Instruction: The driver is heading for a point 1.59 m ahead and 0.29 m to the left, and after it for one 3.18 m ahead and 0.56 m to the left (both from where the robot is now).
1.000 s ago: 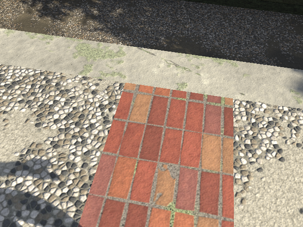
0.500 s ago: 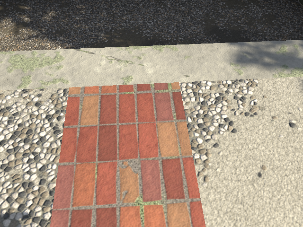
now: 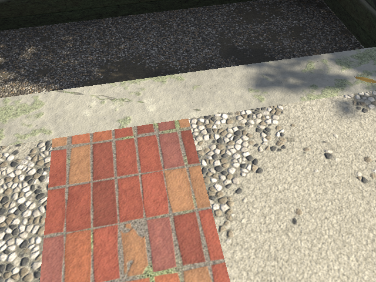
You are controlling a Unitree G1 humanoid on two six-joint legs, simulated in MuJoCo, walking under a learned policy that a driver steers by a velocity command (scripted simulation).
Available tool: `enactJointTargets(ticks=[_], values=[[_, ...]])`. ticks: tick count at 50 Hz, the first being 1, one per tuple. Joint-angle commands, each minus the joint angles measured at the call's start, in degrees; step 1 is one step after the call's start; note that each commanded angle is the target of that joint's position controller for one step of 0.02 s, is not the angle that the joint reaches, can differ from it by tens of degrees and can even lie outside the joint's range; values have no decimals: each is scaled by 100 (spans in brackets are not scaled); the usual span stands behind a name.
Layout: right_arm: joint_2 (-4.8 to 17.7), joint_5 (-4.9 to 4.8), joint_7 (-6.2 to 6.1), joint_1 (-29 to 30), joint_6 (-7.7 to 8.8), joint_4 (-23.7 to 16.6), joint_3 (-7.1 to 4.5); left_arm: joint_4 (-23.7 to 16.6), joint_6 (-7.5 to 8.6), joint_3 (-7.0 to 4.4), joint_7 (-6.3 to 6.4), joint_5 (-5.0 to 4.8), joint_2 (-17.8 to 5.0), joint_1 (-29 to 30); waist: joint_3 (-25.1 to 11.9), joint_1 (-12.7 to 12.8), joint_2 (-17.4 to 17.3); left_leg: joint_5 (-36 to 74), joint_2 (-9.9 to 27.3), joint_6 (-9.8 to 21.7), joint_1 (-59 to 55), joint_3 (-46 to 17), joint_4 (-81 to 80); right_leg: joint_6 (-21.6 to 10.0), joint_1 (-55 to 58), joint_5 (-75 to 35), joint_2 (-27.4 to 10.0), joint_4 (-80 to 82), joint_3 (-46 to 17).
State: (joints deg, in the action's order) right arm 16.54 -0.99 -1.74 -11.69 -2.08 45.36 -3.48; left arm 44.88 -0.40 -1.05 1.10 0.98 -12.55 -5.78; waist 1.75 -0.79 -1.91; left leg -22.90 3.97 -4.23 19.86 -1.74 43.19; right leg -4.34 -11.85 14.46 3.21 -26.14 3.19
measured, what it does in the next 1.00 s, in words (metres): walks ahead, turning left: left foot, then right foot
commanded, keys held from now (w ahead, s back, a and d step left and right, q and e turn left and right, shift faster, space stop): q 0.56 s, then w+q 0.02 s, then w+e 0.42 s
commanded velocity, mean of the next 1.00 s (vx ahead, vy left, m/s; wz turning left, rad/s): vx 0.12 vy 0.00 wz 0.25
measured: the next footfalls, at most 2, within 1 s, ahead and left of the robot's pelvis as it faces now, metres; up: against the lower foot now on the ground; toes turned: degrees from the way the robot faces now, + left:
left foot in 0.18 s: +0.01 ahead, +0.14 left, +0.00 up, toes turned +9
right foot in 0.68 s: +0.10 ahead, -0.07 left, +0.00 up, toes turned +26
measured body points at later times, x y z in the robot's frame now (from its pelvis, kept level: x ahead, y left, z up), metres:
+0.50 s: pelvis +0.00 +0.04 +0.01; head +0.03 +0.08 +0.45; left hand +0.08 +0.37 -0.11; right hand +0.21 -0.20 -0.08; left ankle -0.03 +0.13 -0.74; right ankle +0.06 -0.12 -0.68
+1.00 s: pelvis +0.10 +0.05 +0.01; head +0.13 +0.05 +0.46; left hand +0.00 +0.32 -0.11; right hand +0.38 -0.12 -0.08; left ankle +0.14 +0.22 -0.72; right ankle +0.07 -0.09 -0.74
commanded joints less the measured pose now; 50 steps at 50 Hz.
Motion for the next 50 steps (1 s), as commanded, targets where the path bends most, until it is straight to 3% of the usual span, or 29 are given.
enactJointTargets(ticks=[1,6,8,9,10,11,12,13,14,15,16,22,28,31,32,33,34,35,36,37,38,41,43,46,48,50], values=[[659,-26,-4,390,94,-526,-150,-216,-30,-418,88,-56,-1354,-103,-116,298,723,-360,7,27,584,62,149,-1113,678,-1921,-2065,807,-1570],[515,-55,143,183,77,-499,-129,-295,-149,-479,149,-96,-1327,110,-475,124,728,-221,-119,182,173,356,-318,-1002,1012,-3319,-2111,363,-1072],[512,-60,226,-62,73,-423,-145,-315,-210,-505,169,-177,-1342,224,-570,-70,781,615,-287,384,-403,567,-1320,-719,867,-3115,-1929,-6,-711],[666,-19,228,-139,80,-429,-191,-240,-213,-514,163,-226,-1304,48,-563,-120,604,1570,-272,594,-839,342,-2017,-349,582,-2399,-1688,-379,-445],[1206,18,157,-238,84,-487,-335,-296,-172,-481,129,-89,-1097,-56,-659,21,-481,3276,560,1000,-1702,-968,-2322,207,-466,-976,-1148,-1573,161],[1709,114,151,-358,134,-540,-442,-660,-111,-406,129,74,-886,542,-535,-146,-1582,4976,1808,2174,-2104,-2746,-2349,673,-2043,2058,-89,-2728,222],[1383,219,167,-423,240,-602,-355,-675,-76,-459,114,40,-1044,717,-814,-332,-709,4857,1858,2570,-2188,-2671,-2376,716,-2304,2578,-171,-3767,-558],[1266,190,161,-160,326,-612,-325,-600,-74,-505,73,-86,-1137,527,-694,-119,-423,4602,1549,2319,-2117,-2138,-2322,688,-2411,2134,-315,-4047,-726],[1200,92,138,135,352,-656,-330,-479,-77,-534,84,-118,-1159,352,-577,25,-201,4205,1196,2000,-2065,-1783,-2282,704,-2493,1694,-382,-3970,-741],[1079,-7,110,288,345,-687,-289,-441,-83,-560,109,-83,-1232,304,-499,64,-199,4122,1085,1839,-2063,-1685,-2282,757,-2563,1364,-449,-3824,-789],[1016,-26,73,303,321,-705,-250,-413,-75,-563,112,-72,-1199,261,-543,100,-296,4258,932,1798,-1910,-1547,-2295,832,-2332,1101,-409,-3845,-760],[1178,10,-18,121,176,-755,-304,-513,-5,-504,108,-124,-1018,354,-528,-37,-500,3747,693,1780,-1894,-1677,-2256,1059,-2046,635,-249,-2579,-735],[1268,27,18,374,75,-882,-328,-565,100,-514,38,-163,-1088,285,-466,-70,-774,3151,580,1716,-1273,-2238,-2103,990,-1211,670,-79,-1501,-800],[1024,-11,17,443,53,-876,-224,-472,203,-503,-84,-219,-1079,-71,-680,11,-830,1099,442,1559,-1043,-2342,-2069,791,-510,291,-133,-642,-540],[880,4,10,430,57,-830,-148,-395,252,-473,-134,-216,-963,-240,-632,120,-794,247,310,1439,-716,-2279,-2024,687,22,-178,-139,-105,-374],[610,80,14,236,92,-728,-36,-335,304,-431,-160,-156,-853,-351,-588,152,-632,-398,89,1244,-430,-2131,-1881,582,501,-190,-223,249,-436],[302,177,35,74,143,-679,78,-311,356,-431,-153,-73,-1031,-616,-594,156,57,-932,-327,964,48,-1645,-914,285,949,399,-982,616,-1460],[304,141,27,74,235,-890,69,-192,371,-555,-164,12,-1723,-997,-343,20,1175,-1301,-1070,638,1140,-598,277,-572,1078,1549,-1887,1258,-3329],[778,32,-20,498,350,-1077,-61,-176,444,-575,-213,24,-1799,-1075,239,223,1430,-1508,-791,506,1981,-603,1180,-1307,713,2620,-2483,1896,-4772],[1120,-34,-26,626,425,-1033,-179,-220,499,-484,-197,-78,-1500,-884,610,174,1032,-962,-447,522,2172,-678,1491,-1259,532,2909,-2383,1899,-4498],[1083,17,2,597,483,-943,-191,-234,510,-437,-168,-153,-1374,-820,603,147,982,-550,-320,489,2161,-561,1506,-1052,594,2594,-2082,1867,-3986],[708,129,125,904,705,-979,-131,-179,485,-392,-63,-207,-1254,-1169,278,361,954,491,-221,356,1930,-270,935,-748,937,1089,-1453,1828,-2937],[422,111,186,1071,804,-1015,-55,-163,443,-401,1,-229,-1222,-1370,108,438,983,829,-372,231,1513,-54,173,-714,879,295,-1176,1710,-2446],[250,33,253,1330,866,-1093,4,-214,366,-456,38,-247,-1376,-1537,57,524,1096,1001,-587,103,737,79,-903,-723,472,29,-1062,1554,-2278],[386,-40,278,1331,885,-1114,-39,-252,320,-483,25,-274,-1448,-1640,22,501,1129,1174,-647,87,264,35,-1298,-740,237,137,-1164,1458,-2513],[536,-86,271,1061,910,-1060,-109,-308,285,-483,20,-300,-1432,-1572,-27,273,1117,1457,-626,170,-371,-50,-1730,-632,26,144,-1197,1271,-2718]])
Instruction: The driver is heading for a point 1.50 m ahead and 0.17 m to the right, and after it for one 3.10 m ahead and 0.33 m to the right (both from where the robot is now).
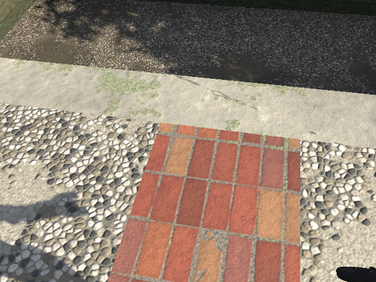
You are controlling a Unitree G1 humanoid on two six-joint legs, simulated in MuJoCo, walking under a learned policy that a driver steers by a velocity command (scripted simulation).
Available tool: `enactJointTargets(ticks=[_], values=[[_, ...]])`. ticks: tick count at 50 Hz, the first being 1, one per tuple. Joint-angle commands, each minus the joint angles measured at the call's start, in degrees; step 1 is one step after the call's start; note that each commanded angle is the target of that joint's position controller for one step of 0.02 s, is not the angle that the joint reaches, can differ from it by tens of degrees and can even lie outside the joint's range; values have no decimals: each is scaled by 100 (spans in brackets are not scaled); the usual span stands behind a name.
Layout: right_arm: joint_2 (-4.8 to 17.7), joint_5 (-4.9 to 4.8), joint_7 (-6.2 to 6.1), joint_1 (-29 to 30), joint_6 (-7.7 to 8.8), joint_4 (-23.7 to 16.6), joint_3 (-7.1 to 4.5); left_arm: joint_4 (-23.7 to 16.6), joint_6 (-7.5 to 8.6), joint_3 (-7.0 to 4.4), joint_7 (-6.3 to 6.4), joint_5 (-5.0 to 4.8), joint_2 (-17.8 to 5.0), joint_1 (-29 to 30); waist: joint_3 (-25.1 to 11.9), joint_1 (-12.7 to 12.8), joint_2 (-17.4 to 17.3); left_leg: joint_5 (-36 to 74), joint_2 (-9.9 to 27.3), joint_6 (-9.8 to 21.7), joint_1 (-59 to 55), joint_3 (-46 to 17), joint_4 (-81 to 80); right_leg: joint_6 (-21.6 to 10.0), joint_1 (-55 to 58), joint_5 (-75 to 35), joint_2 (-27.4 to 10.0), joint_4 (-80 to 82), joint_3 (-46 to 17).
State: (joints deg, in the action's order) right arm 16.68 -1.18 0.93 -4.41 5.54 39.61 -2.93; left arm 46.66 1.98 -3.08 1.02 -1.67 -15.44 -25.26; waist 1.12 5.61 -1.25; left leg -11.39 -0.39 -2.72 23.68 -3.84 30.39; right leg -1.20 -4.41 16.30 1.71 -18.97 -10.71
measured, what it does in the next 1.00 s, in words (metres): walks ahead: left foot, then right foot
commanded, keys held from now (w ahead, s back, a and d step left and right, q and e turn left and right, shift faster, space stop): w+e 0.48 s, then w+q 0.52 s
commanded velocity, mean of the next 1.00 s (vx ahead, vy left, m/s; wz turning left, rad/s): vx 0.48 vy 0.00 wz -0.18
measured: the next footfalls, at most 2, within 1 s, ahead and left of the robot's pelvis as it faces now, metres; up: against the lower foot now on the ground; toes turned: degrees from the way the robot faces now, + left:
left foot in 0.06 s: +0.13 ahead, +0.13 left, +0.00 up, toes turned -6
right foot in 0.54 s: +0.39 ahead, -0.19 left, +0.00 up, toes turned -21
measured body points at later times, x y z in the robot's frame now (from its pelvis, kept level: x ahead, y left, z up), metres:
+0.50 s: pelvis +0.24 -0.03 -0.03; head +0.28 -0.05 +0.42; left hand +0.54 +0.11 -0.09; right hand +0.14 -0.31 -0.15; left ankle +0.09 +0.14 -0.75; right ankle +0.36 -0.18 -0.73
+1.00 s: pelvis +0.50 -0.13 -0.01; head +0.53 -0.13 +0.43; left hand +0.61 +0.14 -0.13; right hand +0.64 -0.39 -0.12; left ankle +0.71 -0.03 -0.71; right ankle +0.36 -0.17 -0.75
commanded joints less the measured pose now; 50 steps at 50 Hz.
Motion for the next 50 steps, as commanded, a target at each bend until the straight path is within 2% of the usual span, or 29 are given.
enactJointTargets(ticks=[1,2,3,4,5,6,7,8,10,15,20,22,23,24,25,26,27,28,29,30,31,32,33,36,40,42,45,48,50], values=[[595,-66,-18,60,155,-408,-210,-522,37,-259,27,-36,-1056,430,-42,-546,1001,416,-149,106,-1264,167,-661,-824,-907,-88,-971,350,-1334],[710,-59,-67,-345,157,-317,-273,-564,41,-213,20,-9,-891,469,-192,-766,957,379,-1,228,-1943,124,-810,-661,-1207,-184,-797,-25,-1248],[961,-13,-141,-1133,157,-207,-359,-665,68,-117,3,55,-583,618,-669,-1157,640,51,661,508,-3058,-470,-837,-403,-1792,3,-488,-1160,-875],[1553,146,-150,-1771,96,-80,-496,-952,135,25,34,-2,-99,434,-1365,-1202,-986,-1498,1980,1198,-4277,-2510,-1307,-61,-3144,1165,211,-3045,47],[1356,174,-74,-1768,69,12,-464,-990,163,-69,56,-98,-536,252,-1064,-1048,-1361,-2573,2474,1575,-3883,-3745,-1731,21,-3874,1713,-57,-4215,169],[913,134,-69,-1464,73,-34,-337,-896,143,-171,39,-126,-867,396,-395,-978,-949,-2452,2276,1494,-3379,-3147,-1766,1,-4160,1230,-348,-4728,116],[650,125,-76,-1257,73,-55,-266,-827,111,-184,12,-87,-867,519,-78,-919,-680,-1699,1951,1341,-3034,-2367,-1794,22,-4129,783,-479,-4856,206],[512,149,-78,-1085,64,-31,-224,-820,103,-183,-10,-41,-778,612,69,-840,-544,-1000,1746,1270,-2751,-1818,-1870,38,-4080,447,-580,-4799,258],[427,184,-95,-961,66,22,-196,-911,62,-168,-92,-32,-615,852,237,-754,-585,22,1499,1177,-2299,-965,-2055,68,-3908,25,-779,-4690,373],[678,140,-107,-986,106,185,-275,-1287,37,-53,-218,30,-365,1423,318,-746,-318,1286,1464,1328,-2075,71,-2276,264,-3959,-824,-835,-3681,580],[980,39,-142,-1209,39,371,-330,-1622,102,26,-415,37,-307,2293,473,-969,-185,1694,1453,1112,-2157,864,-2229,45,-3376,-1647,-675,-2149,1099],[1096,-13,-142,-1323,-20,450,-361,-1748,94,-9,-471,21,-408,2466,449,-922,-192,2414,1561,1015,-2493,1050,-1975,-151,-3219,-1428,-546,-1850,1249],[1182,-20,-153,-1339,-58,460,-381,-1785,81,-56,-484,31,-508,2428,317,-825,-261,3356,1576,952,-2652,1172,-1659,-279,-2963,-1192,-375,-1770,1395],[1292,-31,-174,-1369,-104,460,-409,-1783,54,-128,-483,48,-647,2246,81,-667,-382,4421,1575,891,-2795,1282,-1164,-416,-2566,-896,-153,-1768,1565],[1319,-48,-182,-1498,-149,505,-401,-1697,35,-228,-463,60,-805,1738,-293,-348,-383,5139,1564,861,-2687,1313,-376,-597,-1693,-738,79,-1666,1617],[1234,-54,-189,-1545,-162,532,-335,-1476,3,-375,-381,37,-1004,835,-757,187,-241,5074,1443,744,-2087,1413,703,-817,-231,-1079,231,-1347,1541],[891,100,-178,-1697,-122,440,-175,-1292,-72,-495,-246,38,-1385,-31,-1357,474,425,2601,1172,557,-656,1413,2465,-1083,1590,-1250,-647,-1424,298],[179,160,-46,-2537,-10,280,84,-1342,-4,-476,-234,77,-1890,179,-2372,-310,1678,-2423,138,304,1316,714,4531,-2155,3125,-236,-2362,-753,-3031],[941,-98,0,-1786,92,374,-93,-1400,46,-355,-258,113,-1297,-10,-2565,295,708,-2228,196,371,1609,-209,5003,-2014,2804,340,-2427,-93,-3325],[1059,-269,4,-1137,113,114,-141,-1289,115,-283,-278,156,-1172,308,-1449,235,634,-1730,397,426,1963,-95,4907,-1708,1932,-100,-2221,61,-2249],[917,-204,-46,-1004,114,89,-95,-1220,166,-240,-277,139,-1041,672,-880,-49,279,-1187,682,431,1802,-62,4439,-1501,1014,-685,-1986,144,-1495],[888,-84,-75,-1028,71,152,-112,-1203,209,-185,-280,174,-842,972,-551,-269,331,-876,837,390,1528,-57,4106,-1382,343,-1186,-1749,268,-911],[849,-75,-69,-1307,-19,246,-123,-1206,264,-150,-283,230,-717,1145,-474,-485,487,-595,954,358,1112,-145,3979,-1317,-103,-1392,-1603,486,-507],[561,-69,-100,-1548,-250,396,-98,-1008,452,-170,-289,224,-652,1279,-238,-691,421,-199,940,204,924,-194,3639,-1296,-606,-1828,-1510,982,267],[435,-31,-96,-1028,-248,233,-92,-767,495,-196,-193,277,-677,1171,119,-566,388,1007,786,92,1484,-326,2558,-1042,-410,-2270,-1285,1170,1155],[354,-18,-26,-753,-198,164,-62,-716,483,-199,-153,262,-730,1193,188,-463,365,1660,711,123,1370,-138,1771,-895,-312,-2271,-1192,1227,1502],[190,-6,87,-170,-171,-58,21,-535,428,-238,-105,213,-871,913,408,-185,265,1920,648,225,1472,167,999,-823,117,-2398,-1374,1269,1712],[190,-1,214,242,-159,-342,39,-369,271,-287,-72,145,-976,656,514,-53,225,1439,566,398,1898,374,600,-813,944,-2955,-1630,941,1829],[244,-8,297,299,-165,-504,13,-347,149,-316,-28,122,-1076,685,408,-150,318,887,385,563,1787,627,463,-741,1278,-4034,-1718,502,1952]])
Keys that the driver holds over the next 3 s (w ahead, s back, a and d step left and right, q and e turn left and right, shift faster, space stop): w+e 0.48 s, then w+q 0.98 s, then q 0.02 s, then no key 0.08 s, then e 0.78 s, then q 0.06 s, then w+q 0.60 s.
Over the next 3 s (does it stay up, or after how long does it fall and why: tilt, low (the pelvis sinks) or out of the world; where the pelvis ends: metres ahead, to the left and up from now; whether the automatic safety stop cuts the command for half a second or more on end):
stays up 1.00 -0.22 -0.02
